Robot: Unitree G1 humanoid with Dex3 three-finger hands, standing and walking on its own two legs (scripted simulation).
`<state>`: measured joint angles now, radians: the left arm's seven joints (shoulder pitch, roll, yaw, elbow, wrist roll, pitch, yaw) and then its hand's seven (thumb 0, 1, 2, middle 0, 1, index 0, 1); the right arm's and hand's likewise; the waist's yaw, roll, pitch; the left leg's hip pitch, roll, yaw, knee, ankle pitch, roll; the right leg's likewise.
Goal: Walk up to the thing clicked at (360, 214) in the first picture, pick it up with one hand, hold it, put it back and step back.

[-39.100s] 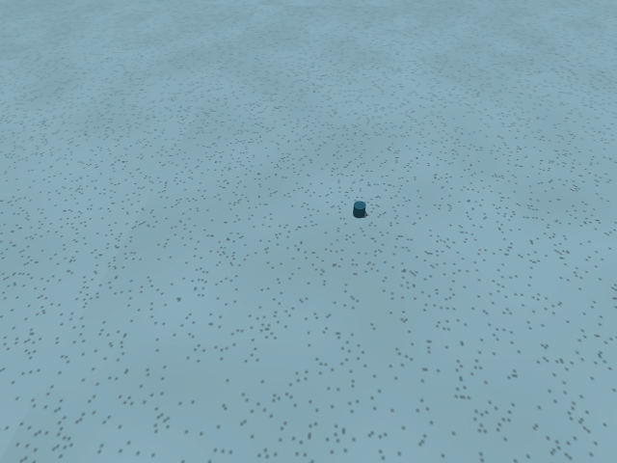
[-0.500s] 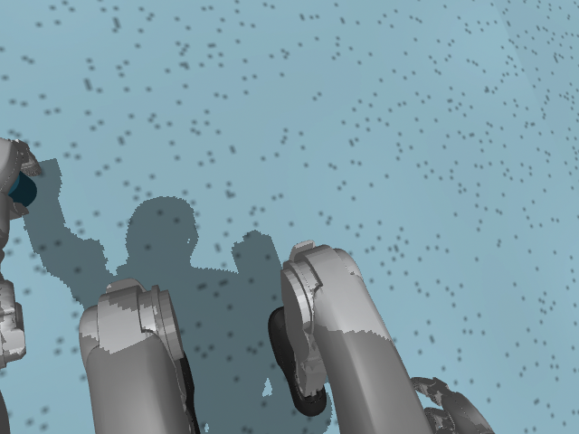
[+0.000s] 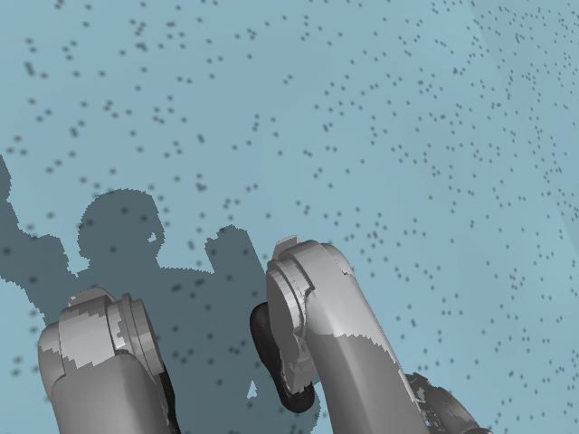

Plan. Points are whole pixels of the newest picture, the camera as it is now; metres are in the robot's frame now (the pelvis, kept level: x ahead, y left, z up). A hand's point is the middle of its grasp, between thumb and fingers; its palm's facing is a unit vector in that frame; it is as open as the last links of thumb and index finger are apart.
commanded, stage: rest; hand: left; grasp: from above
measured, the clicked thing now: out of the picture +0.47 +0.33 -0.23
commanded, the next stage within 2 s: open in 1.48 s
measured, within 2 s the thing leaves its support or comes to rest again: rests again in 1.42 s
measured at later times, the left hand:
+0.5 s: hand out of the picture +0.45 +0.32 -0.24, palm faces -0.44 -0.15 -0.89, open 7.2 cm
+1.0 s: hand out of the picture +0.45 +0.32 -0.25, palm faces -0.44 -0.15 -0.89, open 7.2 cm
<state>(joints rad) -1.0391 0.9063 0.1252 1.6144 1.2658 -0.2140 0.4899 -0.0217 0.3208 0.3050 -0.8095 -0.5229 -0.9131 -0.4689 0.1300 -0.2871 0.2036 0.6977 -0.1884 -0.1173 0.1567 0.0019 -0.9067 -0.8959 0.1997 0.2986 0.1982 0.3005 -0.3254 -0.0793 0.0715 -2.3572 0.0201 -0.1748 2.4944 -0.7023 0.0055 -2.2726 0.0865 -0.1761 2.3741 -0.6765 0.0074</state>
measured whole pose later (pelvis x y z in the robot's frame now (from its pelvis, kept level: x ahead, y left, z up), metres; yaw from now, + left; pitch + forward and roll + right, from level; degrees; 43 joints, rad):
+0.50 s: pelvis +0.00 +0.00 -0.01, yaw -2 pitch +29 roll -12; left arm -1.04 0.99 0.14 1.68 1.28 -0.23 0.55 -0.02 0.32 0.28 -0.84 -0.48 -0.94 -0.43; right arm 0.13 -0.33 0.25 0.68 -0.22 -0.17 0.19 0.00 -0.91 -0.90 0.20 0.30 0.20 0.30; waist -0.36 -0.12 0.13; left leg -2.35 0.02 -0.22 2.53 -0.71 0.01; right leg -2.26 0.10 -0.21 2.38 -0.66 0.02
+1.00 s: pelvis -0.01 +0.00 -0.01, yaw -3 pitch +28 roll -13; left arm -1.07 1.03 0.12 1.74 1.26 -0.21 0.59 -0.02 0.32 0.28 -0.85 -0.47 -0.95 -0.43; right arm 0.09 -0.34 0.31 0.64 -0.23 -0.22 0.21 0.00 -0.91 -0.90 0.20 0.30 0.20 0.30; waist -0.39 -0.15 0.16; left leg -2.34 0.03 -0.23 2.54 -0.71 0.01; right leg -2.24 0.11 -0.22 2.37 -0.66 0.02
